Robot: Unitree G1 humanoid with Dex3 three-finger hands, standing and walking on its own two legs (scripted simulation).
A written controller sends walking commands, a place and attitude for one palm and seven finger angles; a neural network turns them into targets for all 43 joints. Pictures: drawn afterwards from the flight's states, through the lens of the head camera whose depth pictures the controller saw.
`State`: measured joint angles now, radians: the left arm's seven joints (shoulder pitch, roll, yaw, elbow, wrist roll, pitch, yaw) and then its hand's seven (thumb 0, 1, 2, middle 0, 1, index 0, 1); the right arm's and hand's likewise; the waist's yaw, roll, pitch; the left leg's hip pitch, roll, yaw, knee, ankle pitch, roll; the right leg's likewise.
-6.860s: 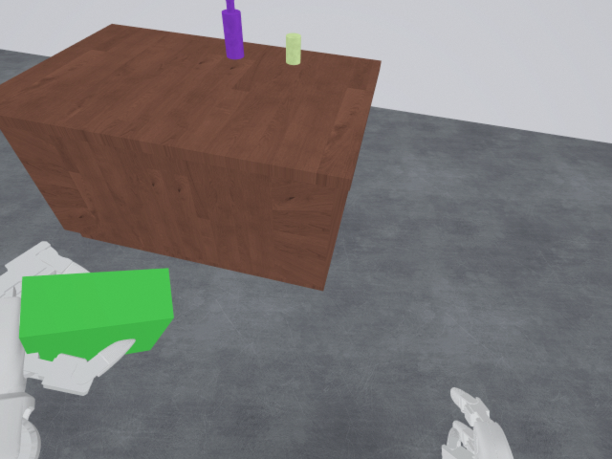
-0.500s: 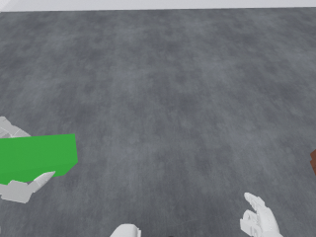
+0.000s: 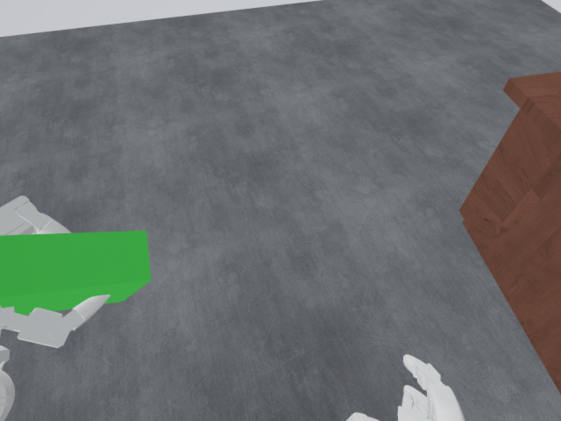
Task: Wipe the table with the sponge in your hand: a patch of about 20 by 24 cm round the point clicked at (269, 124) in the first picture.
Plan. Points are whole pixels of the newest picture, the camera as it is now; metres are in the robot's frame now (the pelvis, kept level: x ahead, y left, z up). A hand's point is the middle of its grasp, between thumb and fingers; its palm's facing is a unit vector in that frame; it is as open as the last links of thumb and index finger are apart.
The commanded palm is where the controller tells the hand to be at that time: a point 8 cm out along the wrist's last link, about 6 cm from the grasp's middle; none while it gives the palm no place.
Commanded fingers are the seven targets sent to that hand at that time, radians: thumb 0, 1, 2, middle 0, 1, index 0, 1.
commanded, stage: turn to face it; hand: left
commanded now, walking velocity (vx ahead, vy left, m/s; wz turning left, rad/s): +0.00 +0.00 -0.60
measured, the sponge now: (94, 274) +0.22 +0.22 +0.16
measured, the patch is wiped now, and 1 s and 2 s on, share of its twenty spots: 0.00 0.00 0.00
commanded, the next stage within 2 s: none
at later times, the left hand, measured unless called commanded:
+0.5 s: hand (158, 288) +0.20 +0.13 +0.19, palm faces +0.17 -0.88 -0.45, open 9.0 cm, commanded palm +0.16 +0.18 +0.20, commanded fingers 0.00 0.10 1.30 -1.20 -1.60 -1.20 -1.60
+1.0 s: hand (353, 354) +0.16 -0.04 +0.20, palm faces -0.17 -0.82 -0.55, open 9.0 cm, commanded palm +0.14 +0.03 +0.20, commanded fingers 0.00 0.10 1.30 -1.20 -1.60 -1.20 -1.60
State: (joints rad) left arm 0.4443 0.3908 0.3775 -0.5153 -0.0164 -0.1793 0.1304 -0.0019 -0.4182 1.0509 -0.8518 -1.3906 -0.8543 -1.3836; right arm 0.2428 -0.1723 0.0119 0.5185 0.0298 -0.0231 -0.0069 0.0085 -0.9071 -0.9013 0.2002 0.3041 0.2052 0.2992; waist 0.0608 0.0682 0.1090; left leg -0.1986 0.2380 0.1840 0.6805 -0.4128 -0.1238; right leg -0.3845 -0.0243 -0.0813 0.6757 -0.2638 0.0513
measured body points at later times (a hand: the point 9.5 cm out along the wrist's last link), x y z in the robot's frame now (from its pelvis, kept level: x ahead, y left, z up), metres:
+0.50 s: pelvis -0.07 -0.04 +0.01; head -0.04 -0.05 +0.46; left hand +0.19 +0.18 +0.21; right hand +0.04 -0.32 -0.07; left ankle -0.04 +0.10 -0.72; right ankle -0.01 -0.11 -0.67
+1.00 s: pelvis -0.15 -0.10 +0.02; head -0.12 -0.15 +0.46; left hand +0.16 +0.01 +0.23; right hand -0.17 -0.41 -0.08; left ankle -0.07 +0.02 -0.66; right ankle -0.11 -0.18 -0.71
